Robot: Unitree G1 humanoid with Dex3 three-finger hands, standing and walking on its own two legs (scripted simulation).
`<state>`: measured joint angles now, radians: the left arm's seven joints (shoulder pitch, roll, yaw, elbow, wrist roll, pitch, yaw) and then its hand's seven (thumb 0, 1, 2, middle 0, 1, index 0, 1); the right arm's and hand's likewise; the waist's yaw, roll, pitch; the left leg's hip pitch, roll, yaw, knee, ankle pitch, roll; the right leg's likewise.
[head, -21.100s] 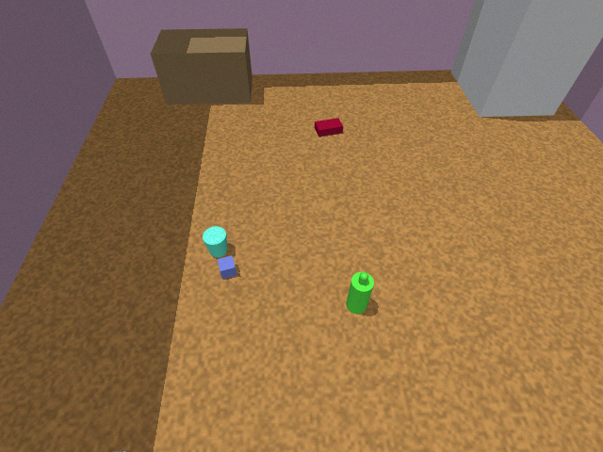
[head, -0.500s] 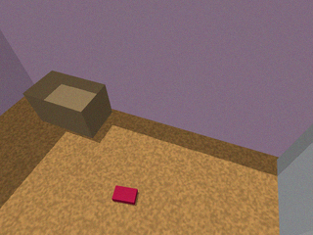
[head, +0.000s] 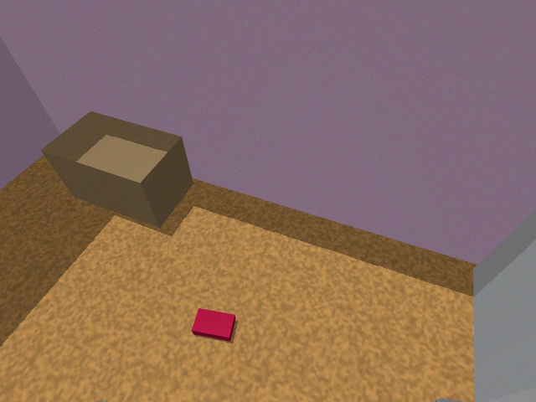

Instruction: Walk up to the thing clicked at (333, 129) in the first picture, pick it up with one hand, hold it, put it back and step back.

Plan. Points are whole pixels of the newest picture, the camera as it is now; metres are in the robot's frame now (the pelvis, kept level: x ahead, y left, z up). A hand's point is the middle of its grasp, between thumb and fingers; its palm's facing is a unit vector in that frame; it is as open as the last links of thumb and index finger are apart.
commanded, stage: stand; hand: left
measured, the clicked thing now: (214, 324) +0.47 +0.21 -0.76
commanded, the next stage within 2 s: none
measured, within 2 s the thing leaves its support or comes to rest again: neither
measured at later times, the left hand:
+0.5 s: hand out of the picture +0.06 +0.26 -0.16, palm faces -0.02 -0.94 -0.34, open 7.4 cm
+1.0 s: hand out of the picture +0.07 +0.26 -0.16, palm faces -0.02 -0.94 -0.33, open 7.4 cm
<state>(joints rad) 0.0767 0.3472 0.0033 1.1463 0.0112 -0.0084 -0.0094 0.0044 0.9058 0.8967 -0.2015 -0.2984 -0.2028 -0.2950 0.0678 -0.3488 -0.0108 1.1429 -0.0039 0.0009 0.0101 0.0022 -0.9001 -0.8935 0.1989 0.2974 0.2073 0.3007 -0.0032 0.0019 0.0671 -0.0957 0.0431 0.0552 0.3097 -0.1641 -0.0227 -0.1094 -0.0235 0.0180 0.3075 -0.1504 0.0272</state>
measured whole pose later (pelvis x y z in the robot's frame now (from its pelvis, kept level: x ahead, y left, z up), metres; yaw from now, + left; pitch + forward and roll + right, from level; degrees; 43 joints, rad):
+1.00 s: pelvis +0.01 +0.01 +0.00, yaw +1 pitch -2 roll +0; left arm 0.11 0.35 0.00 1.13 0.02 -0.01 -0.01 0.00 0.91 0.90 -0.20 -0.30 -0.20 -0.29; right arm 0.11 -0.35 -0.01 1.14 -0.01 0.00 0.01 0.00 -0.90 -0.89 0.20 0.30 0.21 0.30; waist 0.00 0.00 0.06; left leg -0.11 0.03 0.04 0.32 -0.17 -0.01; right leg -0.12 -0.04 0.00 0.31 -0.16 0.04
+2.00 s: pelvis +0.01 +0.01 +0.00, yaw +1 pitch -2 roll +0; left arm 0.12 0.35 0.00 1.13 0.02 -0.01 -0.01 0.00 0.91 0.90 -0.20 -0.30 -0.20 -0.29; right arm 0.11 -0.35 -0.01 1.13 -0.01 0.00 0.01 0.00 -0.90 -0.89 0.20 0.30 0.21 0.30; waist 0.00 0.00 0.05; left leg -0.10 0.03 0.03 0.32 -0.18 -0.01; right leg -0.10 -0.04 0.00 0.31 -0.17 0.04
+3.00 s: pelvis +0.02 +0.01 +0.00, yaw +2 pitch -2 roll +0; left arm 0.12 0.35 0.00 1.12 0.02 -0.01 -0.01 0.00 0.91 0.90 -0.20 -0.30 -0.20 -0.29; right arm 0.11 -0.35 -0.01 1.12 -0.01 0.00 0.01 0.00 -0.90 -0.89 0.20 0.30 0.21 0.30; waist 0.00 0.00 0.05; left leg -0.10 0.02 0.03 0.32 -0.19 -0.01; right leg -0.09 -0.04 -0.01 0.31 -0.18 0.04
